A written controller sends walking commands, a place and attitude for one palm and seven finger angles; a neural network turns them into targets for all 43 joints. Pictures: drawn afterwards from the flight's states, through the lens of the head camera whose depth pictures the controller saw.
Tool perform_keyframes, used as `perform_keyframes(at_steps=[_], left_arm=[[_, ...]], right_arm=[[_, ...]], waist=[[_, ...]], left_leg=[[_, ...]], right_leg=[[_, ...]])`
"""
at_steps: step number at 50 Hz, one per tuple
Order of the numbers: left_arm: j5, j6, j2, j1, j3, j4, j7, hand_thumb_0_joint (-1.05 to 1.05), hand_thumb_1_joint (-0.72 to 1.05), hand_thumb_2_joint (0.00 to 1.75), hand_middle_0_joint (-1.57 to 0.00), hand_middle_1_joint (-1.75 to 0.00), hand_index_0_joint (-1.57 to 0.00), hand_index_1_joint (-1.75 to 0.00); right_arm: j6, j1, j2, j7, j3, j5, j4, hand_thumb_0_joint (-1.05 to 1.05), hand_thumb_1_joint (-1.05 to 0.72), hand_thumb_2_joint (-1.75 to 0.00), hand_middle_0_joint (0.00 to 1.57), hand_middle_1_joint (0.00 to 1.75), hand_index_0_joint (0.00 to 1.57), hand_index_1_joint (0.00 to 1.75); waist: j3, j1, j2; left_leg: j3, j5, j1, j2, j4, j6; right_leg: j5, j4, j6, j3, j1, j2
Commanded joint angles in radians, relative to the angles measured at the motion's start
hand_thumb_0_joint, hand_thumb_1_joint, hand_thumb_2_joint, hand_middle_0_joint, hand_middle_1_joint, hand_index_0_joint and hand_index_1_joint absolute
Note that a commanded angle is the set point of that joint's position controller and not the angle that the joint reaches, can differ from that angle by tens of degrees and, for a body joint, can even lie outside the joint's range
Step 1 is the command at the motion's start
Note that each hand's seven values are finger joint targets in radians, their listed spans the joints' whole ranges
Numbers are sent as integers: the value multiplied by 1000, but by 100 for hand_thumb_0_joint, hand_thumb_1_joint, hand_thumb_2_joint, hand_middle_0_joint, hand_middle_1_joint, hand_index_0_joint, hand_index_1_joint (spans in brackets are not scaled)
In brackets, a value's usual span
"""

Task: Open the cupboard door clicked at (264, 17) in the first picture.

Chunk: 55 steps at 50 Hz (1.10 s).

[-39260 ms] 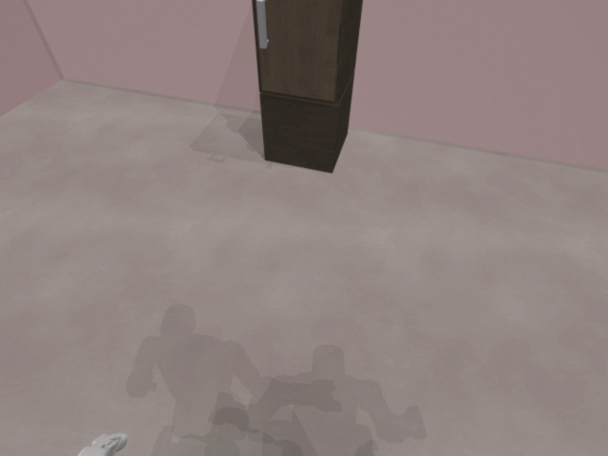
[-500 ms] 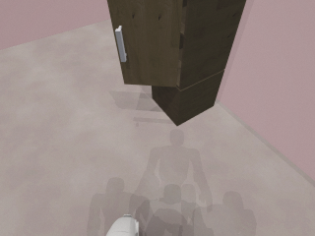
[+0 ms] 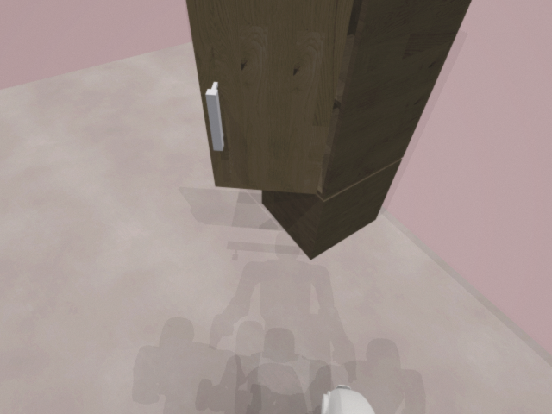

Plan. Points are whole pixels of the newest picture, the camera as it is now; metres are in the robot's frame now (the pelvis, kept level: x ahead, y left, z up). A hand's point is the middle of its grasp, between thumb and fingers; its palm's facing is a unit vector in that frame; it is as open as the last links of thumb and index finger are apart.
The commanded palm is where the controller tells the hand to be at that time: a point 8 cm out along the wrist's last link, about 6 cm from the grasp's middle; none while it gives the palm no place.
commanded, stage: take the last steps up to it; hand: left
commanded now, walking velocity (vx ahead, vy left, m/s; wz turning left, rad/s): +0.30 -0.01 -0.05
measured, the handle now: (217, 117) +0.79 +0.21 -0.05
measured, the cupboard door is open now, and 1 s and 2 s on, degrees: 51 51 51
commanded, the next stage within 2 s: come to a stop and stand still in 0.36 s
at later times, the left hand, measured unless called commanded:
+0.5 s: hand (200, 371) +0.22 +0.15 -0.18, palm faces +0.04 -0.98 -0.21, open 7.1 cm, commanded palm none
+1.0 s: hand (200, 363) +0.23 +0.15 -0.18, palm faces +0.01 -0.96 -0.27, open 7.4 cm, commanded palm none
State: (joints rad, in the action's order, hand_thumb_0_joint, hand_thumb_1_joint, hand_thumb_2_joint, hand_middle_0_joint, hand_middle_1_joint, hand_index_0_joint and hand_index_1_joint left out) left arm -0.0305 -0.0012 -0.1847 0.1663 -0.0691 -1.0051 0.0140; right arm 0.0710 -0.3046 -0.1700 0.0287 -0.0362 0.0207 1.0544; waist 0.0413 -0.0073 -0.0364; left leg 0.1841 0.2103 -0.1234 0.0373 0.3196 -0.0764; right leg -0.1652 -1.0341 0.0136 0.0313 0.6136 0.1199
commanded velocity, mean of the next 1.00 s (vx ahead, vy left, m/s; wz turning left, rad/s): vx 0.03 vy -0.01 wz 0.01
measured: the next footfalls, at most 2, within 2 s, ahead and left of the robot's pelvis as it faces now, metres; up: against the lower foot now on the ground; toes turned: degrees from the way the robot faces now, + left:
right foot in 0.22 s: +0.18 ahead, -0.16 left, +0.00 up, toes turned -9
left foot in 0.58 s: +0.32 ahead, +0.08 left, +0.00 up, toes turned +5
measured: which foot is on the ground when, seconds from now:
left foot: down 0.00-0.24, up 0.26-0.56, down 0.58-1.00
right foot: up 0.00-0.20, down 0.22-0.60, up 0.62-0.98, down 1.00-1.00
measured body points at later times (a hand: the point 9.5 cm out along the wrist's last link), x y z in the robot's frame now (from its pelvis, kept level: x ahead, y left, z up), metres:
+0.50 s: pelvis +0.18 -0.04 +0.00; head +0.21 -0.04 +0.45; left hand +0.21 +0.20 -0.16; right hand +0.21 -0.28 -0.16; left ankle +0.23 +0.08 -0.71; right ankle +0.14 -0.15 -0.74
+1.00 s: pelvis +0.18 -0.06 -0.02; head +0.22 -0.06 +0.43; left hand +0.23 +0.20 -0.16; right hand +0.24 -0.30 -0.17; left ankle +0.28 +0.08 -0.74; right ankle +0.15 -0.18 -0.75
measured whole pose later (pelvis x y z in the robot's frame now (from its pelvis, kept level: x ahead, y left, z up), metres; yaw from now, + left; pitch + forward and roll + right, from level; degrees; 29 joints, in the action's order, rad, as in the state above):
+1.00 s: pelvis +0.18 -0.06 -0.02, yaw -2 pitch +1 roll +1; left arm -0.03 0.03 -0.21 0.23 -0.06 -0.99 -0.02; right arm -0.04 -0.15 -0.19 0.03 -0.05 0.02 1.02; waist 0.06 -0.01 0.00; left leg 0.10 0.18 -0.42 -0.07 0.56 0.01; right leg -0.41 -0.58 0.00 0.03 0.23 0.06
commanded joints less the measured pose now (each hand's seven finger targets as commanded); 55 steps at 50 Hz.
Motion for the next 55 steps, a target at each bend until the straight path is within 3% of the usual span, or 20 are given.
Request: perform_keyframes(at_steps=[1, 6, 9, 10, 12, 14, 19, 26, 27, 29, 32, 35, 37, 41, 47, 48, 49, 50, 51, 55], left_arm=[[4, -11, -18, -27, 8, 61, 9, 0, 90, 90, -20, -30, -20, -30], [5, -26, -17, -125, 22, 97, 11, 0, 90, 90, -20, -30, -20, -30], [5, -41, -48, 3, 13, 59, 9, 0, 90, 90, -20, -30, -20, -30], [4, -52, -90, 133, 0, 17, 4, 0, 90, 90, -20, -30, -20, -30], [16, -62, -241, 355, -34, -48, -16, 0, 90, 90, -20, -30, -20, -30], [18, -66, -170, 257, -19, -37, -32, 0, 90, 90, -20, -30, -20, -30], [14, -76, -63, 136, 20, -27, -32, 0, 90, 90, -20, -30, -20, -30], [15, -59, -90, 99, 19, -40, -37, 0, 90, 90, -20, -30, -20, -30], [15, -49, -84, 97, 23, -41, -40, 0, 90, 90, -20, -30, -20, -30], [31, -28, -40, 169, 38, -45, -52, 0, 90, 90, -20, -30, -20, -30], [24, 14, -33, 199, 48, -61, -54, 0, 90, 90, -20, -30, -20, -30], [20, 41, -94, 181, 24, -38, -51, 0, 90, 90, -20, -30, -20, -30], [20, 48, -93, 164, 14, -14, -46, 0, 90, 90, -20, -30, -20, -30], [14, 60, -68, 158, -2, 25, -37, 0, 90, 90, -20, -30, -20, -30], [11, 30, -35, 257, 8, -12, -29, 0, 90, 90, -20, -30, -20, -30], [5, 23, -67, 290, 4, -26, -34, 0, 90, 90, -20, -30, -20, -30], [-3, 11, -134, 267, 2, -17, -40, 0, 90, 90, -20, -30, -20, -30], [2, 7, -176, 174, 6, 22, -43, 0, 90, 90, -20, -30, -20, -30], [-1, 4, -180, 93, 14, 48, -42, 0, 90, 90, -20, -30, -20, -30], [8, -21, -143, 69, 13, 28, -39, 0, 90, 90, -20, -30, -20, -30]], right_arm=[[13, -113, -101, -2, -16, 5, -11, 0, -90, -90, 20, 30, 20, 30], [3, -194, -107, -1, -13, 15, 35, 0, -90, -90, 20, 30, 20, 30], [-5, -185, -109, -1, -11, 9, 48, 0, -90, -90, 20, 30, 20, 30], [-1, -164, -103, -5, -11, -3, 42, 0, -90, -90, 20, 30, 20, 30], [-1, -147, -73, -12, -10, -19, -4, 0, -90, -90, 20, 30, 20, 30], [-6, -22, -56, -10, -12, -14, -15, 0, -90, -90, 20, 30, 20, 30], [-50, -53, 20, -25, -7, -5, 16, 0, -90, -90, 20, 30, 20, 30], [-44, 6, 3, -27, 0, -2, -3, 0, -90, -90, 20, 30, 20, 30], [-40, -29, -26, -25, -3, -3, 5, 0, -90, -90, 20, 30, 20, 30], [-34, -64, -152, -3, -18, -3, 4, 0, -90, -90, 20, 30, 20, 30], [-58, 57, -176, 20, -16, -3, -25, 0, -90, -90, 20, 30, 20, 30], [-73, 45, -193, 41, -25, -6, -43, 0, -90, -90, 20, 30, 20, 30], [-81, 71, -209, 44, -38, -3, -63, 0, -90, -90, 20, 30, 20, 30], [-88, 134, -212, 35, -50, 2, -94, 0, -90, -90, 20, 30, 20, 30], [-100, 154, -179, 5, -52, 7, -86, 0, -90, -90, 20, 30, 20, 30], [-104, 142, -138, -2, -48, 0, -85, 0, -90, -90, 20, 30, 20, 30], [-112, 149, -66, -10, -34, -12, -101, 0, -90, -90, 20, 30, 20, 30], [-115, 195, -80, -23, -31, -5, -126, 0, -90, -90, 20, 30, 20, 30], [-112, 190, -93, -33, -33, -1, -124, 0, -90, -90, 20, 30, 20, 30], [-99, 84, -87, -32, -30, -2, -52, 0, -90, -90, 20, 30, 20, 30]], waist=[[39, 18, 86], [38, 59, 121], [-29, -6, 85], [-107, -63, 47], [-242, -116, -231], [-120, -95, -126], [-16, 14, -92], [-16, 29, -77], [-49, 46, -40], [-141, 32, 197], [-16, 6, 229], [-81, 31, 239], [-127, 29, 136], [-162, 13, 150], [-120, -31, 159], [-98, -41, 35], [-49, -33, -198], [50, -35, -240], [80, -7, -143], [55, 11, -167]], left_leg=[[-198, -204, 49, -318, -167, -101], [-159, -381, 107, -310, -72, -80], [-118, -430, 61, -263, 113, -34], [-86, -391, -68, -217, 270, 0], [-33, 417, -454, -38, 782, 81], [-173, 312, -536, -110, 890, 81], [-131, 134, -352, -132, 664, 114], [-94, -74, -112, -63, 217, 117], [-119, -254, -9, -82, 147, 110], [-326, -791, 91, -312, 157, -4], [-341, -657, -86, -356, 39, -76], [-364, -836, -28, -410, 54, -128], [-357, -765, 9, -425, 82, -156], [-315, -382, -54, -400, 31, -128], [-269, 202, -259, -262, 10, -9], [-211, 289, -332, -176, 83, 41], [-132, 294, -383, -71, 246, 104], [-156, 282, -355, -68, 358, 107], [-181, 252, -305, -70, 433, 95], [-169, 147, -304, -61, 455, 101]], right_leg=[[19, 159, 2, 5, 22, 14], [-56, 367, -26, 69, -88, -36], [-9, 537, -45, 109, -361, -88], [75, 553, -72, 44, -610, -49], [433, 654, -267, -421, -948, 367], [607, 654, -253, -298, -798, 297], [443, 765, -160, -11, -461, 168], [372, 660, -118, 28, -398, 104], [305, 590, -84, 42, -366, 73], [-121, 486, 0, 81, -334, -30], [-373, 348, 8, 44, -346, -46], [-430, 89, 8, -33, -267, -53], [-421, 27, 6, -48, -221, -63], [-356, -22, 15, -49, -202, -76], [-170, 527, -12, 58, -521, -107], [-186, 664, -21, 0, -573, -64], [-442, 843, -88, -279, -481, 134], [-579, 956, -152, -401, -282, 253], [-547, 952, -174, -364, -195, 253], [15, 797, -141, -189, -373, 153]])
